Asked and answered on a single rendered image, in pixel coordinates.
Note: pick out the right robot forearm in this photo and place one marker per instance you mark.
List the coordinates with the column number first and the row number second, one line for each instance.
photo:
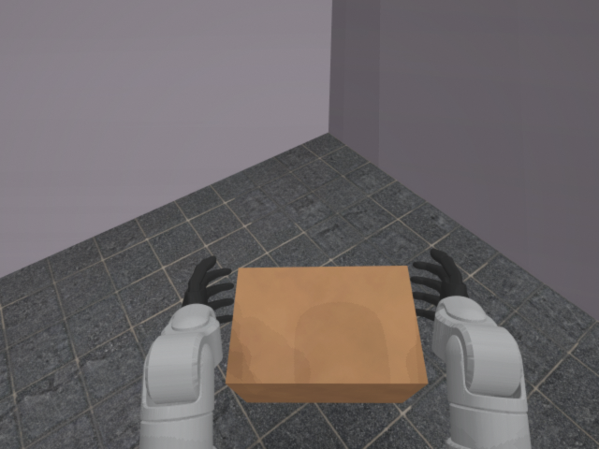
column 484, row 378

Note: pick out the left robot forearm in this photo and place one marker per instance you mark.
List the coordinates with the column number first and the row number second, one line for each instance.
column 177, row 394

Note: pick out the left robot hand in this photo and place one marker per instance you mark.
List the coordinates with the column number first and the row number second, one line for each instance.
column 197, row 293

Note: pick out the right robot hand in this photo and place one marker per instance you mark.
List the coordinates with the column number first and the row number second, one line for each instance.
column 451, row 281

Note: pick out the carton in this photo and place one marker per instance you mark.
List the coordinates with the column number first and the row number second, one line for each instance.
column 325, row 335

